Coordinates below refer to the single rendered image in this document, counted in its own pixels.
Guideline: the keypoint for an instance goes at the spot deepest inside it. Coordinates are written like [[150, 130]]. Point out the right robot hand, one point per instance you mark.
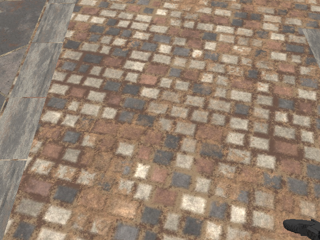
[[308, 228]]

